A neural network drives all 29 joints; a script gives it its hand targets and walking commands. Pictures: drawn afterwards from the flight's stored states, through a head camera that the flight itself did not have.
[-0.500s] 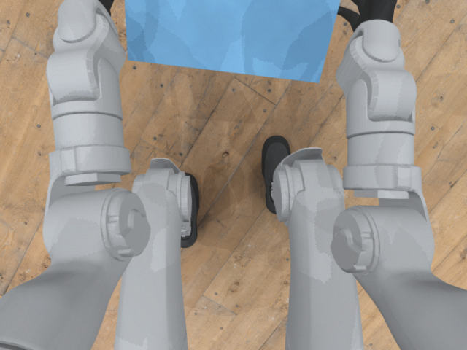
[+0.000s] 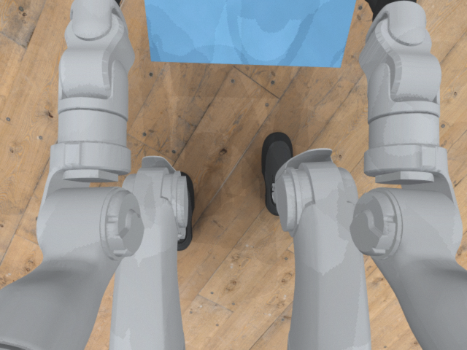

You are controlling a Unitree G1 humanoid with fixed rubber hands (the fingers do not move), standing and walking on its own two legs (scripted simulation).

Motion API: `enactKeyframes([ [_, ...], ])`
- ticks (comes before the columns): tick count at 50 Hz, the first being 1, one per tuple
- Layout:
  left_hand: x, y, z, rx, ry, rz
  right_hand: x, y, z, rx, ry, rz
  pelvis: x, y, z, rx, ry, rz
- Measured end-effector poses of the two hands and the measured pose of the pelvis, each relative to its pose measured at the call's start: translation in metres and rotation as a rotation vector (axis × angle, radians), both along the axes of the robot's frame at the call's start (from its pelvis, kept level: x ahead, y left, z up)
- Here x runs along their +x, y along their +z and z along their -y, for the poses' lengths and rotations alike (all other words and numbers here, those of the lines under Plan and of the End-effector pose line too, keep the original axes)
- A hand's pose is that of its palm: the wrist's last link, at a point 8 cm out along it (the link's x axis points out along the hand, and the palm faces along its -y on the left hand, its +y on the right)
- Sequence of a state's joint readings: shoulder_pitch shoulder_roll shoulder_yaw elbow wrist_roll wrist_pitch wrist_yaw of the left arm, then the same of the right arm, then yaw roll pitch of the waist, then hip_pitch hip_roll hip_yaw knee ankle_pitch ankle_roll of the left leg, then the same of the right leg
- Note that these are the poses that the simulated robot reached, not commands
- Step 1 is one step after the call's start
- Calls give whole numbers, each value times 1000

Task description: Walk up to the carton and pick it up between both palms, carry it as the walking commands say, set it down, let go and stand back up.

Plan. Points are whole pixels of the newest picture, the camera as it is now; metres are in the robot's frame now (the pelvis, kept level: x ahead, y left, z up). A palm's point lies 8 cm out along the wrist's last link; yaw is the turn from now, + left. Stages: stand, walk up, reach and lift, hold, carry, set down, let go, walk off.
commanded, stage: set down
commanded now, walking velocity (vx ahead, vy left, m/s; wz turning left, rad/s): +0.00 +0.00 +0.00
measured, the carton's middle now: (245, 0) +0.54 -0.05 -0.28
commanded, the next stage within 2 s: none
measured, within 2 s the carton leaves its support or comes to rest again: rests again in 1.94 s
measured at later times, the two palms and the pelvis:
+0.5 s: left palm out of the picture +0.55 +0.11 -0.26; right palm out of the picture +0.53 -0.23 -0.25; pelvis +0.00 +0.00 -0.05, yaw +1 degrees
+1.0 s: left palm out of the picture +0.55 +0.12 -0.27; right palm out of the picture +0.53 -0.23 -0.27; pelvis +0.01 +0.00 -0.06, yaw +1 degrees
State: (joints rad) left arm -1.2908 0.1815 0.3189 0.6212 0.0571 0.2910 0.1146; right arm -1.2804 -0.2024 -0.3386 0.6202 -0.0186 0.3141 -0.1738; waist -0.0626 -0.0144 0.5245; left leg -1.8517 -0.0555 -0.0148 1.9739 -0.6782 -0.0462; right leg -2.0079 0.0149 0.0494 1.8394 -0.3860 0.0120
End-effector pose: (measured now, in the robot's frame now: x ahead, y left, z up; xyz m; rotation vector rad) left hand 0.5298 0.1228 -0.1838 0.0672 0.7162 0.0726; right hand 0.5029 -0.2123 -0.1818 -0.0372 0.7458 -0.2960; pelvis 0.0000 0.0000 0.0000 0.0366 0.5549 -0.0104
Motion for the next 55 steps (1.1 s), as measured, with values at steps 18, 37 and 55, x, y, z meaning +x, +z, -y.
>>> enactKeyframes([
  [18, 7, -53, 13, -3, -36, -30, 24, -46, 18, 9, 38, -21, 1, -39, 2, 4, 6, -25],
  [37, 24, -85, 10, 4, -84, -57, 26, -83, 18, 12, 62, -62, 10, -60, -1, 0, 8, -50],
  [55, 20, -89, 6, -11, -71, -68, 26, -84, 16, 29, 77, -58, 8, -64, 1, 3, 11, -39],
])
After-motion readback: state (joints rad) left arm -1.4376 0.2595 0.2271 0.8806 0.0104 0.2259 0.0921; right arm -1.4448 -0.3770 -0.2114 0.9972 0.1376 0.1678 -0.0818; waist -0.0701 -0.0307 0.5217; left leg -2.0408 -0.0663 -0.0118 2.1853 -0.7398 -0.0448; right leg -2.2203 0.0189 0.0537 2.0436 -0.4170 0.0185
